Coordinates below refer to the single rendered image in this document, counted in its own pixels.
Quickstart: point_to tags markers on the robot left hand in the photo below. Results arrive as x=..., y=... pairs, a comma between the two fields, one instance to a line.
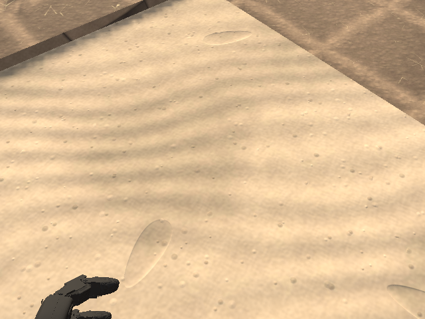
x=75, y=292

